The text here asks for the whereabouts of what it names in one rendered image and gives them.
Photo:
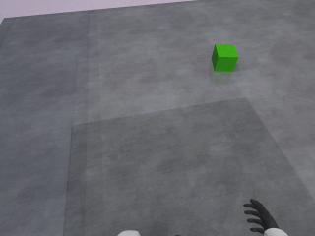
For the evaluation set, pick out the carton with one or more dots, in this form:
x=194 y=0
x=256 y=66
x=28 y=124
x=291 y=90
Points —
x=224 y=57

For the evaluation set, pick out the robot right hand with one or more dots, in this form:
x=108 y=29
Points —
x=266 y=220

